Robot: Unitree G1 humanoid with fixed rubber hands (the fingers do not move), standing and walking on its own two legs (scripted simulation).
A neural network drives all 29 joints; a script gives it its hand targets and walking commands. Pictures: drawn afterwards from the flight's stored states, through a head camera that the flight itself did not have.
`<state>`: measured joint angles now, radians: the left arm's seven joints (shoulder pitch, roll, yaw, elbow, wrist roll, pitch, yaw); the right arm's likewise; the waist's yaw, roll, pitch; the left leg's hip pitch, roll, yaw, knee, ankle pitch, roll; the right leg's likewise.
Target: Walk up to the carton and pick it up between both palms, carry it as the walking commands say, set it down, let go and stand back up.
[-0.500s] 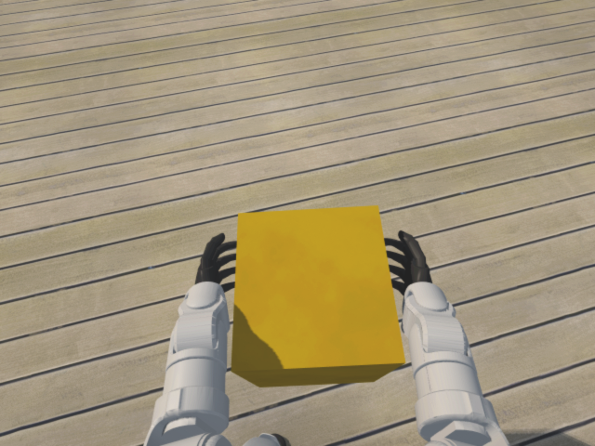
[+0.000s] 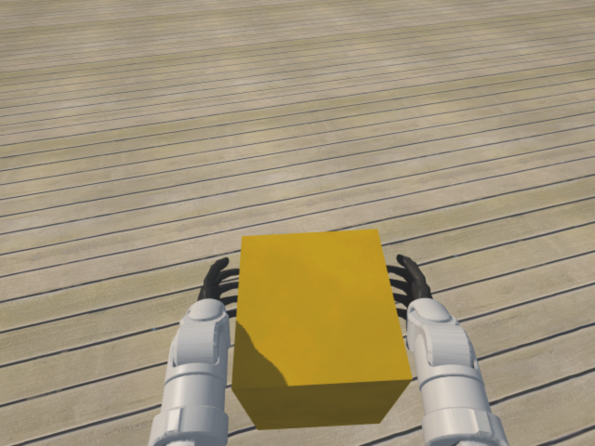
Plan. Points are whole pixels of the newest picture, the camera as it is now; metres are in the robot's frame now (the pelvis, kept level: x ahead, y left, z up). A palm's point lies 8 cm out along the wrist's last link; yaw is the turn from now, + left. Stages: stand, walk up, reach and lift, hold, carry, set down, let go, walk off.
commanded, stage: reach and lift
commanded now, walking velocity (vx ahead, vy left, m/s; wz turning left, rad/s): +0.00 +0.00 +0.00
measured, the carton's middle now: (314, 334) +0.30 +0.02 -0.04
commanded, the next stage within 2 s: hold in 1.54 s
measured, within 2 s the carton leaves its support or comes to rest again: neither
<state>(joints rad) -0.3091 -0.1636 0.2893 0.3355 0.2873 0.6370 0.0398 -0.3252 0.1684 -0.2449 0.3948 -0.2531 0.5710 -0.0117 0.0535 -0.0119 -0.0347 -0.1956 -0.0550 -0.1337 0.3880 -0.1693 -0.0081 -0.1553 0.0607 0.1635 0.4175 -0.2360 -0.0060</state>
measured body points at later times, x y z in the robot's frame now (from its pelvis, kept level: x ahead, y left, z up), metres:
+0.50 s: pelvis -0.01 +0.00 +0.00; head -0.06 +0.00 +0.45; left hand +0.30 +0.16 +0.04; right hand +0.31 -0.14 +0.05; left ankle +0.03 +0.12 -0.74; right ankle -0.01 -0.12 -0.74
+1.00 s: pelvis +0.00 +0.01 +0.00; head -0.06 +0.01 +0.45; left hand +0.30 +0.15 +0.04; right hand +0.30 -0.15 +0.05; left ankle +0.03 +0.12 -0.74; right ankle -0.01 -0.12 -0.74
